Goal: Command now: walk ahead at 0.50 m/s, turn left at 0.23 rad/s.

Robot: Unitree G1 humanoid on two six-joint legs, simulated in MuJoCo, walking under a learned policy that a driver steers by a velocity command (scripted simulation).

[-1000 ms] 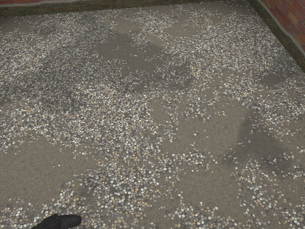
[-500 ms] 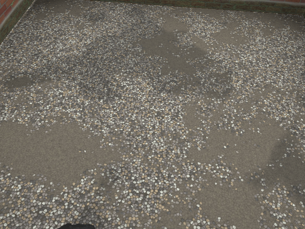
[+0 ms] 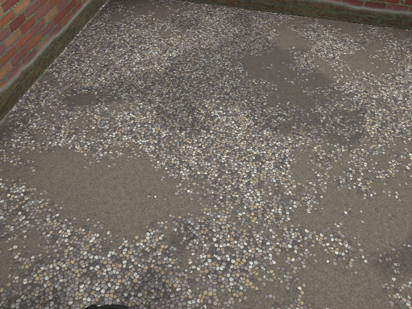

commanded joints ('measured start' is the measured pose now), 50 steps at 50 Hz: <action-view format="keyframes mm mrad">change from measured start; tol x8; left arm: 1 -53 56 12 -85 1 -25 -1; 50 -31 91 14 -60 -3 -6 10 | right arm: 1 -60 -95 -22 -82 -3 -19 -1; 50 30 -79 -11 -23 -30 -42 -15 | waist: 1 3 31 -63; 8 -5 -77 -1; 18 11 112 -17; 26 -1 -38 -61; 46 14 -54 12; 50 -6 40 -23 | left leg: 1 -126 74 -82 -205 128 47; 9 -49 43 62 -123 65 -10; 16 -103 83 -109 -265 39 40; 29 -4 56 27 -121 272 23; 42 -25 67 19 -125 275 20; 46 -43 55 77 -99 146 -16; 50 42 57 38 -127 294 10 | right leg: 1 155 3 54 -90 86 -21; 5 91 -48 69 -174 82 -33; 9 27 -94 89 -261 -95 -50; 16 135 30 35 -105 11 -25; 25 133 -23 57 -141 156 -43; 41 61 -25 50 -122 113 -50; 45 19 -84 103 -235 -33 -64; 50 7 -23 45 -154 86 -46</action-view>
